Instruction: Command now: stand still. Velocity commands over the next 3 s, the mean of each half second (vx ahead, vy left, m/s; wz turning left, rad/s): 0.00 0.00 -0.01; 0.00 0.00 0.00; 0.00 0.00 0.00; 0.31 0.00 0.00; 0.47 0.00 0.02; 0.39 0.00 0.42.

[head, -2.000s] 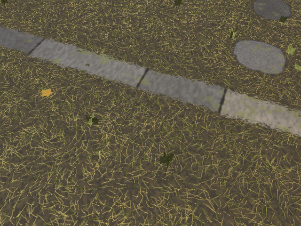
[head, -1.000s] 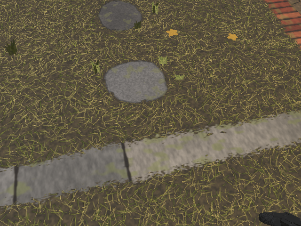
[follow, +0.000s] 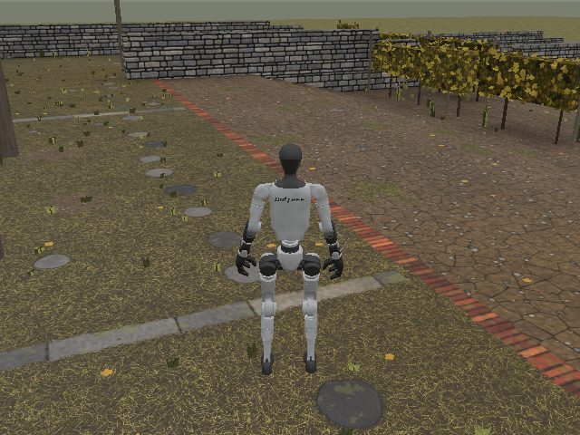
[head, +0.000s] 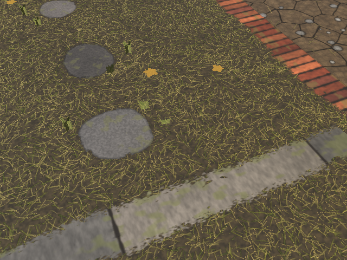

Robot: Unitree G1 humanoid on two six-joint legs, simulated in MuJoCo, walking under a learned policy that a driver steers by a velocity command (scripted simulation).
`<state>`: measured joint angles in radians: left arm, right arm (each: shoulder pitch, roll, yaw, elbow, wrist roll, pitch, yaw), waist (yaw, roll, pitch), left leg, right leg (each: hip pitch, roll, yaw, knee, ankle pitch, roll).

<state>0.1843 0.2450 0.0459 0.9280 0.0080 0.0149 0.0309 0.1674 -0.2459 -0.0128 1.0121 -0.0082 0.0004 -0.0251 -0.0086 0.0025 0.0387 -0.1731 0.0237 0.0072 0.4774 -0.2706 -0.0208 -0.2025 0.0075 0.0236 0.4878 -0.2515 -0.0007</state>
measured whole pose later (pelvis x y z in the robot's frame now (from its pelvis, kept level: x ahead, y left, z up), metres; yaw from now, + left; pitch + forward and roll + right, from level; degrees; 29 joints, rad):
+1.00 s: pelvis +0.00 +0.01 +0.00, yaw +0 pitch -1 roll +0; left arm 0.22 0.19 0.01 1.13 0.00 0.01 0.04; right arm 0.29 -0.19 0.00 1.10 0.00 0.00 -0.04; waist 0.00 0.00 0.03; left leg -0.19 0.01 0.00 0.48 -0.27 -0.01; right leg -0.21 0.00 0.02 0.48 -0.25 0.01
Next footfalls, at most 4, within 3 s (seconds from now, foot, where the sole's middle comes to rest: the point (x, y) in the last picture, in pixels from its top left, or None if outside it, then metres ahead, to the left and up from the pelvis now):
2.18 left None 0.45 0.12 -0.78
2.74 right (205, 204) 0.76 -0.11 -0.78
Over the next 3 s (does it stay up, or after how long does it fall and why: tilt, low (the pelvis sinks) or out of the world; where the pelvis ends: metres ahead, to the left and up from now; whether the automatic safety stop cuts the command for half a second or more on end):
stays up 0.68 -0.01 0.01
